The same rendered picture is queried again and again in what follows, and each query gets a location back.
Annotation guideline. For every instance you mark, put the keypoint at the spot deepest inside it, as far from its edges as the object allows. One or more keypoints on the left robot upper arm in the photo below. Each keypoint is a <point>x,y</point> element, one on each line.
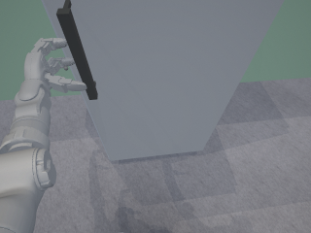
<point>25,175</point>

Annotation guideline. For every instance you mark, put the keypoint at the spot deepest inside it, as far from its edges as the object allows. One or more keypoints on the left robot forearm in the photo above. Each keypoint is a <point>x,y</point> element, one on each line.
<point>31,124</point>

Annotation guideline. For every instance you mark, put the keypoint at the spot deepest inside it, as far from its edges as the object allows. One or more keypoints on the handle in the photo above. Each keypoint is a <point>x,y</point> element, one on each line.
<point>71,34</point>

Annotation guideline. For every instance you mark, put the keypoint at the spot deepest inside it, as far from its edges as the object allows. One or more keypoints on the left robot hand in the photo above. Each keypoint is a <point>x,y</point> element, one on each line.
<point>37,67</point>

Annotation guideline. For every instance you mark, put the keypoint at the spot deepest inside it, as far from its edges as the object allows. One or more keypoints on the fridge door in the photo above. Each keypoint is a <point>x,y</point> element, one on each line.
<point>165,70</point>

